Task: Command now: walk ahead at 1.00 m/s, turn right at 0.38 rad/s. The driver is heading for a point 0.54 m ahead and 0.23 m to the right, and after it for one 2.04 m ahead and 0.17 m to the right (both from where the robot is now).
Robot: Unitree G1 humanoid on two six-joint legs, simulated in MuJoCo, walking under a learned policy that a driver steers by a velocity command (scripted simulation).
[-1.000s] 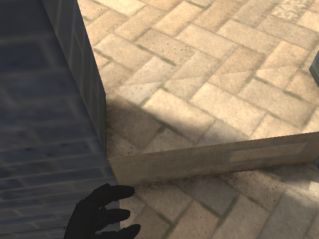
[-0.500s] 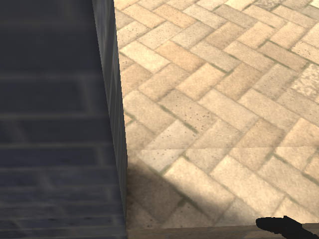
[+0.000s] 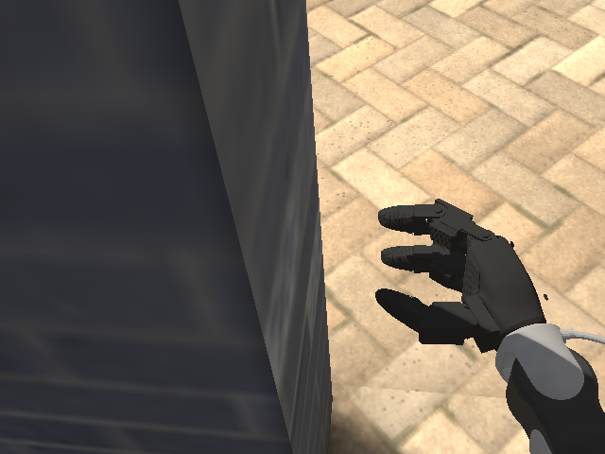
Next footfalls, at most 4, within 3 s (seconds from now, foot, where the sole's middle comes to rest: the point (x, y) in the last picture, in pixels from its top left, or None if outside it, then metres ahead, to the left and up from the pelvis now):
none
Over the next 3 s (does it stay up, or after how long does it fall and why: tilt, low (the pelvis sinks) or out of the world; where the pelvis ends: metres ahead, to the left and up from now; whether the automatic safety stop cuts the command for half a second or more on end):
falls after 0.68 s (tilt)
